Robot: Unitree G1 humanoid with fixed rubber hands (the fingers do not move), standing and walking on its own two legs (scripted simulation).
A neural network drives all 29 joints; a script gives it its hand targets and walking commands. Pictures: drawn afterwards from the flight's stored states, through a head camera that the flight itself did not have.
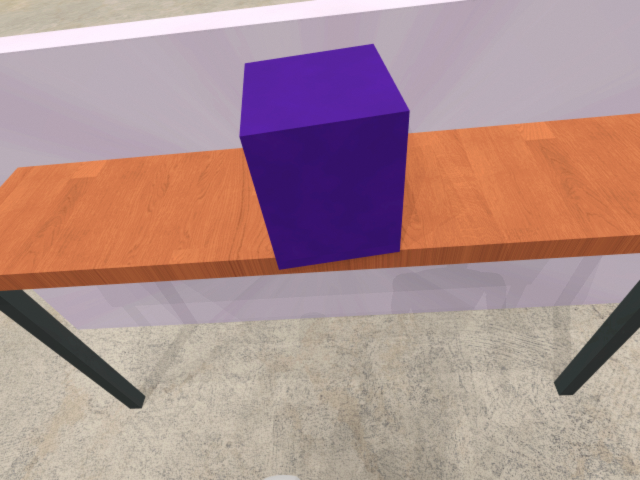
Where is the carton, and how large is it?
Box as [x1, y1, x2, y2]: [239, 44, 409, 269]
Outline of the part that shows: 373,44 245,63 239,136 279,269 399,251 409,110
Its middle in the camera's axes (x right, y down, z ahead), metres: +0.01 -0.13 +0.61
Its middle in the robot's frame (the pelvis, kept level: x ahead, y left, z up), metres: +0.55 +0.03 +0.11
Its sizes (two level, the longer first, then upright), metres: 0.210 0.200 0.250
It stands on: a table, 0.75 m high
